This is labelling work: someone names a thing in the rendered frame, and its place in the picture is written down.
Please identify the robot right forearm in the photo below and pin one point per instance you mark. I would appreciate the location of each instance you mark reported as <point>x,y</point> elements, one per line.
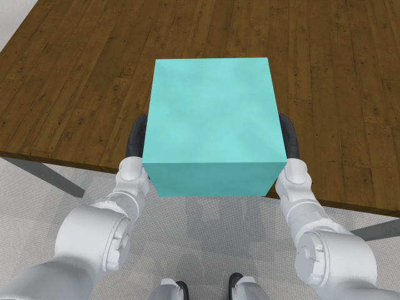
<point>300,208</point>

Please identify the table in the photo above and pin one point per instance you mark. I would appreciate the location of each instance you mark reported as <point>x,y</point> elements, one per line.
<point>77,73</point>

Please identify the robot left upper arm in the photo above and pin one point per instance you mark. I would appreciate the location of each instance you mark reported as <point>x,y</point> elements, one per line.
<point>92,242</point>

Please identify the robot left shin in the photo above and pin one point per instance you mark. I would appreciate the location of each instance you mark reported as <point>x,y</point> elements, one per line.
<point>168,281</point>

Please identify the robot right upper arm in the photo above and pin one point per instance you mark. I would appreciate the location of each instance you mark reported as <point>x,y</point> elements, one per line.
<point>338,267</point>

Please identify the robot left forearm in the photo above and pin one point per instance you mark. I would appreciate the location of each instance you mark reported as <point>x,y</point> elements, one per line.
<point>128,197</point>

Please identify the right robot foot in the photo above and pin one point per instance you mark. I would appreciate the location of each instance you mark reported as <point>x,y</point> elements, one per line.
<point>234,278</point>

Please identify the carton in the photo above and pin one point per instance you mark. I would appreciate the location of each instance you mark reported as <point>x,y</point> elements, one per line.
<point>213,128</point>

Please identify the right robot hand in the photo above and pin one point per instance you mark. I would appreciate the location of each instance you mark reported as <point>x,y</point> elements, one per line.
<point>289,137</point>

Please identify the left robot hand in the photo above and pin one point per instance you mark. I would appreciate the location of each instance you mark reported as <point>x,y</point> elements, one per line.
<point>135,142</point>

